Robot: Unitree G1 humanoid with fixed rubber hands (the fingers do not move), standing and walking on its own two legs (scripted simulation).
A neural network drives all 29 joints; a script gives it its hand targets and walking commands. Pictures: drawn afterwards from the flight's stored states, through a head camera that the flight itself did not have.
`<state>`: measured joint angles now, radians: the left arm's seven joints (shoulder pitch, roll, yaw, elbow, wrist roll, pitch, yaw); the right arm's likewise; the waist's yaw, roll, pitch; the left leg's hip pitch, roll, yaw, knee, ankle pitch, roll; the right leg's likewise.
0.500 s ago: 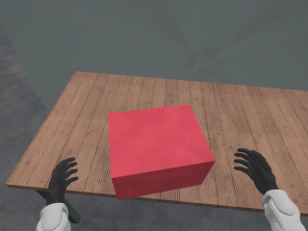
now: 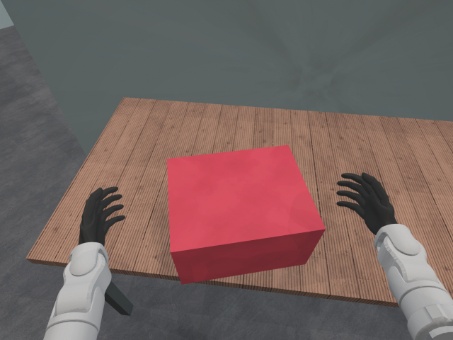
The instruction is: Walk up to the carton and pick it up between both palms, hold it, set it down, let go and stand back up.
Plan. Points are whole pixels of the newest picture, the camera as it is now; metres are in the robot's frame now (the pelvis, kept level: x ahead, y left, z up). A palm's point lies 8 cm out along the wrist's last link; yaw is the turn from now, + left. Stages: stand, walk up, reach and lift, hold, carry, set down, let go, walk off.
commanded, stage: reach and lift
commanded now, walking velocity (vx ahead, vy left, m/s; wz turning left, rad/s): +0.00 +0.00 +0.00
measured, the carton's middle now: (236, 212) +0.41 +0.04 -0.06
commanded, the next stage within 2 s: none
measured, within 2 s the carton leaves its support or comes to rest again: neither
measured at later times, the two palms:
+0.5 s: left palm (96, 200) +0.32 +0.28 +0.07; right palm (372, 173) +0.43 -0.20 +0.09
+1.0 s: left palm (96, 196) +0.34 +0.30 +0.05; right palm (349, 155) +0.47 -0.16 +0.09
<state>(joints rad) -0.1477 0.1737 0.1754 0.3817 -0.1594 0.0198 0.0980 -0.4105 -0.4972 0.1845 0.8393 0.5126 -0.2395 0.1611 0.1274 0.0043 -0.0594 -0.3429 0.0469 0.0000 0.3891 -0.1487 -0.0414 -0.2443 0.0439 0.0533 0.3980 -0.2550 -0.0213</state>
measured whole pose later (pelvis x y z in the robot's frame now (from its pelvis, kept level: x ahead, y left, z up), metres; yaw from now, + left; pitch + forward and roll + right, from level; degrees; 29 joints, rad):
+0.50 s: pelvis -0.01 +0.00 +0.00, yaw +1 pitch +12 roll -1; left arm -0.45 0.24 0.13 0.49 -0.20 0.18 0.11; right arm -0.73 -0.55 0.16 0.97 0.51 -0.06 0.18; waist 0.15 0.01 -0.12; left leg -0.50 0.05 -0.02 0.40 -0.11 -0.04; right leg -0.39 0.05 0.03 0.40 -0.22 -0.02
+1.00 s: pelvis -0.01 +0.00 -0.01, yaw +1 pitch +18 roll -2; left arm -0.60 0.23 0.18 0.71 -0.15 0.09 0.06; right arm -0.92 -0.52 0.20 1.18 0.49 -0.09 0.14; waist 0.19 0.00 -0.18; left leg -0.64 0.06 -0.04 0.43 -0.11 -0.04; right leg -0.51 0.06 0.02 0.39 -0.20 -0.02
